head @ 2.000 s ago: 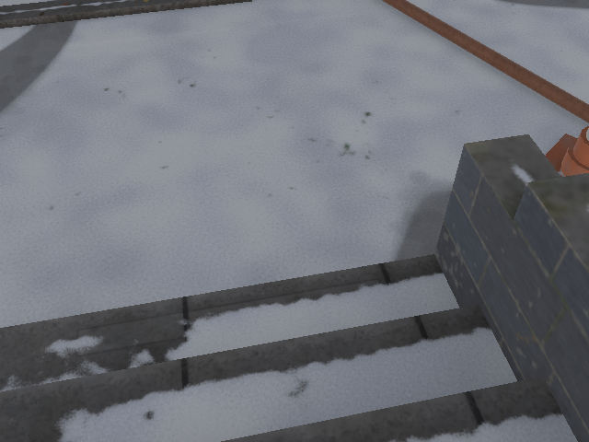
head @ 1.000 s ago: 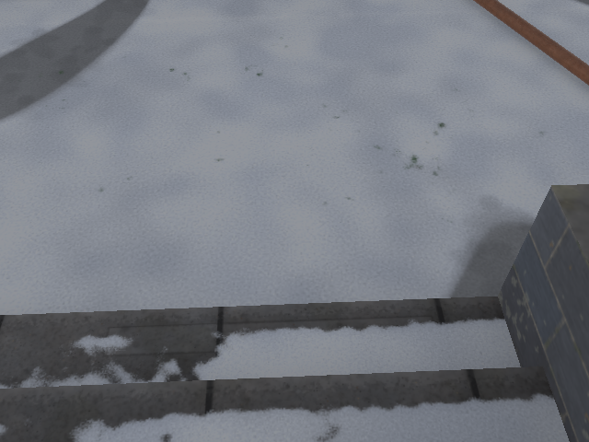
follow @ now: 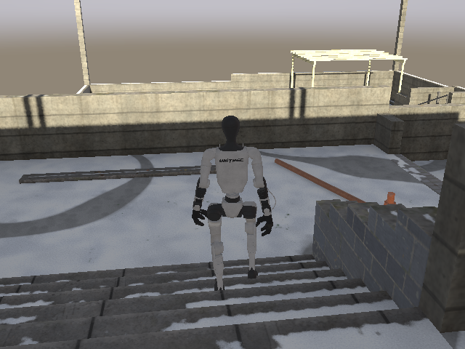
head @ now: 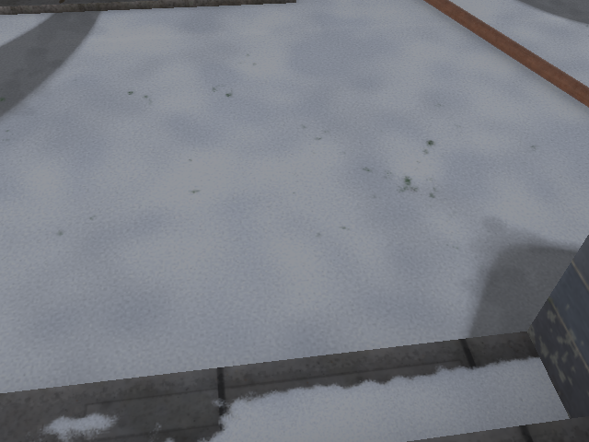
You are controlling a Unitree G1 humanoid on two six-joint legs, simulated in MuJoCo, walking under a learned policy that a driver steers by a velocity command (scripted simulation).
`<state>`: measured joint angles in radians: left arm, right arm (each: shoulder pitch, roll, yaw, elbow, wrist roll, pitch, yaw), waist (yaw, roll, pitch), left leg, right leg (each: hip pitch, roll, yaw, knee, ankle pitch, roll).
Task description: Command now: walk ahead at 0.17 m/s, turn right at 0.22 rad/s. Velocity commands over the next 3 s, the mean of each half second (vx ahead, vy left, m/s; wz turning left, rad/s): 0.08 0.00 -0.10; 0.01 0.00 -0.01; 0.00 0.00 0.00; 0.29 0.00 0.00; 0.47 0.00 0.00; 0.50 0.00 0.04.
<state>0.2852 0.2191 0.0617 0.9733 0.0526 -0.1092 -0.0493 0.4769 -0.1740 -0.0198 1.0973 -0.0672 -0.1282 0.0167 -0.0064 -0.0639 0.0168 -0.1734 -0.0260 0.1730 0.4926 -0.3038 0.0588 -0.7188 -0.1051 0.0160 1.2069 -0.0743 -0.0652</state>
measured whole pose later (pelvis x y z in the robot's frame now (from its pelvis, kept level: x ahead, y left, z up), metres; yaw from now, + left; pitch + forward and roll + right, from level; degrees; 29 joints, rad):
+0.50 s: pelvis +0.05 +0.00 -0.01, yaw -2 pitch +1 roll -1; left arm 0.17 0.20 0.06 1.03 0.00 -0.07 -0.07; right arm 0.30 -0.19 -0.07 1.05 -0.01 -0.09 0.06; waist 0.00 0.01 0.01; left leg -0.18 0.04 0.18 0.64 -0.47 0.03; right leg -0.36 -0.01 -0.03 0.67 -0.31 0.00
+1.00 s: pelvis +0.04 +0.00 +0.00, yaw -2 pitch -1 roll -1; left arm 0.24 0.15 0.04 1.16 0.01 -0.05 -0.06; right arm 0.41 -0.11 -0.05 1.13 -0.03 -0.08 0.09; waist 0.01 0.01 0.03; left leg -0.15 0.05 0.18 0.58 -0.42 0.03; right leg -0.32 -0.01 -0.05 0.58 -0.25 -0.01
